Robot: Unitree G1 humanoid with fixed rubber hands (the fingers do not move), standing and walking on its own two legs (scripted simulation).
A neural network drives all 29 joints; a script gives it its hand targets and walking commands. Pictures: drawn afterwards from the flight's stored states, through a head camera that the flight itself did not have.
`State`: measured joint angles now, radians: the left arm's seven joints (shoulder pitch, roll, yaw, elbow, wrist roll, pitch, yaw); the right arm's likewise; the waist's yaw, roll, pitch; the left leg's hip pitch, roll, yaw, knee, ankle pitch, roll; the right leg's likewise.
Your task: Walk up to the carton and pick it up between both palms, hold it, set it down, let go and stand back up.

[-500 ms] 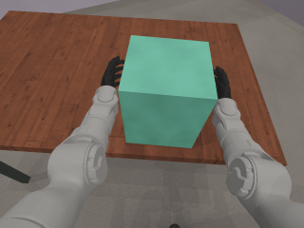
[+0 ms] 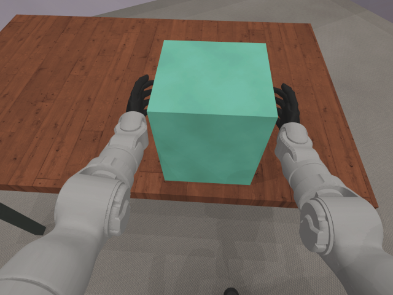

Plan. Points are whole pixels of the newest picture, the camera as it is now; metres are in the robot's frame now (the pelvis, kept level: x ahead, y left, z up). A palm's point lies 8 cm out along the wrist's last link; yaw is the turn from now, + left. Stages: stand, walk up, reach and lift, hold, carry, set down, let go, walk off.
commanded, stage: set down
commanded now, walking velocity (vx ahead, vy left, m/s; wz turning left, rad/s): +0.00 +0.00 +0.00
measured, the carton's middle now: (210, 118) +0.47 -0.04 +0.05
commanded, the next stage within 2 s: none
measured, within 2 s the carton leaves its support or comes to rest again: neither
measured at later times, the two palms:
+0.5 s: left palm (120, 93) +0.44 +0.13 +0.16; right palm (330, 102) +0.40 -0.24 +0.16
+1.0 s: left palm (102, 79) +0.46 +0.15 +0.18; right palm (311, 84) +0.42 -0.21 +0.18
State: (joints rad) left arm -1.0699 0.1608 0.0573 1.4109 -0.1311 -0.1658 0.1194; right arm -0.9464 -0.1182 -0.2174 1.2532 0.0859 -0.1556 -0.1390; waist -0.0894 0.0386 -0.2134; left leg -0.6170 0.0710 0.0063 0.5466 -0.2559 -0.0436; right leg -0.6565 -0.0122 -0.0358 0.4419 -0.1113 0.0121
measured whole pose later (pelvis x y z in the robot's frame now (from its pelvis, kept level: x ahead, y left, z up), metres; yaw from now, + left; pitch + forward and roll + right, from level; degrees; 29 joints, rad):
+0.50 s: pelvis -0.03 -0.01 +0.00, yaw +0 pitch +12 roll +0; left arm -1.13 0.28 -0.07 1.31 -0.32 0.06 0.07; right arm -1.02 -0.24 -0.05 1.15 0.29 0.10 -0.14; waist -0.12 0.00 -0.21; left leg -0.53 0.07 -0.01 0.53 -0.22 -0.06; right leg -0.58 -0.01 -0.03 0.46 -0.10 0.00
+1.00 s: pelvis -0.01 -0.01 +0.01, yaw +2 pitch +10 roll -1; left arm -1.13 0.35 -0.07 1.21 -0.33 0.21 0.05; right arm -1.04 -0.19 -0.11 1.04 0.28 0.24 -0.20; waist -0.13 0.00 -0.15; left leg -0.43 0.06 -0.05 0.49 -0.24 -0.06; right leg -0.47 -0.01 -0.06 0.42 -0.12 -0.01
